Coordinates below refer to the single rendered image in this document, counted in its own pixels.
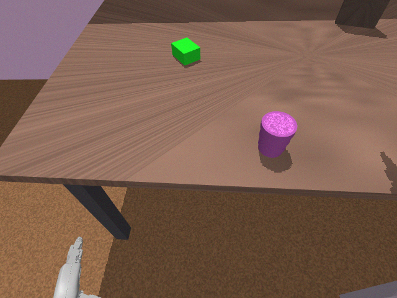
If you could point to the left robot hand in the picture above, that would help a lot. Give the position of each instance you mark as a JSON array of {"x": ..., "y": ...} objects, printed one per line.
[{"x": 67, "y": 285}]

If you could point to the table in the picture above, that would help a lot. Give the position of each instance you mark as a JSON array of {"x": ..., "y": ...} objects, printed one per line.
[{"x": 121, "y": 111}]

